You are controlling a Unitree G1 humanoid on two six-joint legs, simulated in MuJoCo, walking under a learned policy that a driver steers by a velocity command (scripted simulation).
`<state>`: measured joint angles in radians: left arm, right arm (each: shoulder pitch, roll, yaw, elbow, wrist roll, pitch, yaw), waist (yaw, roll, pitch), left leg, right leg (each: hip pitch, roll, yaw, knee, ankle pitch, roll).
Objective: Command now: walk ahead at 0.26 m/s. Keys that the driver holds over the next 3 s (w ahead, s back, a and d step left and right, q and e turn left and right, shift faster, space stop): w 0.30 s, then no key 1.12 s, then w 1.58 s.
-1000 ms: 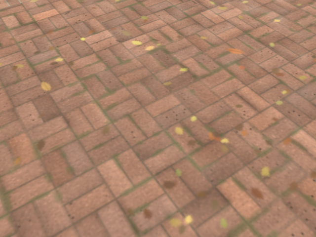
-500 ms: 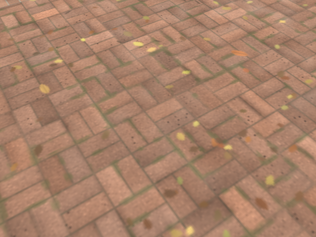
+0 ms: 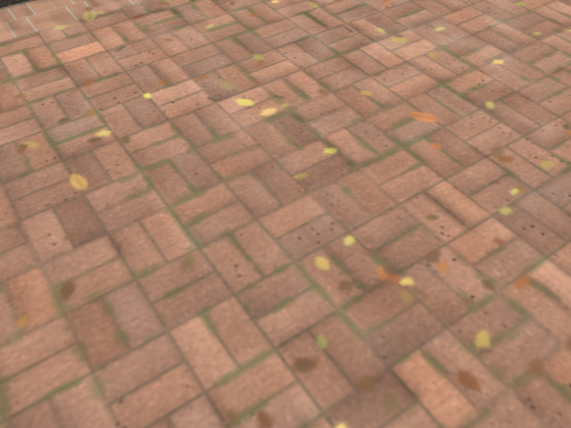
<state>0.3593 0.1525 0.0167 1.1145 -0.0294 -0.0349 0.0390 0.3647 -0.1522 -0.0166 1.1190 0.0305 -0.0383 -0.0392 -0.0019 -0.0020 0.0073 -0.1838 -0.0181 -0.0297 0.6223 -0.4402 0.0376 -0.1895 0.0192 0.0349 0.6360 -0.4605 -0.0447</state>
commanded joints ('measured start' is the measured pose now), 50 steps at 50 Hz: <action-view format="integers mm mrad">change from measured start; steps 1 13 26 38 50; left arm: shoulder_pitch -20 170 129 98 -62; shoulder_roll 46 101 181 78 127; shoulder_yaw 2 13 7 15 34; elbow -62 -58 -76 -103 -87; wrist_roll -6 18 22 30 41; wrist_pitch -57 -90 -56 28 0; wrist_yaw -15 -63 2 23 7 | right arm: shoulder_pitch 106 -100 -261 -282 -138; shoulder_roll -118 -127 -178 -167 -135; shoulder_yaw -21 -27 -42 -13 -17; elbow -19 -184 -287 -212 -148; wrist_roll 11 12 -14 -69 -41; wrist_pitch -51 -102 -54 -38 7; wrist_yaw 11 43 53 48 -1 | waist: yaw -33 39 -62 56 -37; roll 82 -23 -158 96 -141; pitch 226 131 -4 -54 53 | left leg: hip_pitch -79 -707 -144 -251 -14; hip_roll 129 82 -44 184 34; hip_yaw -234 -44 80 -104 19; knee -248 664 -68 -413 -214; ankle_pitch -305 156 474 414 148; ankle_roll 147 47 49 208 15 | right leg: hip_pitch -266 328 193 -61 -269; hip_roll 0 -287 -182 -71 -98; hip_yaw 8 326 47 1 58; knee -33 -429 -254 239 -344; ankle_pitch -140 551 1223 3 -82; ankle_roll -66 -174 -34 91 4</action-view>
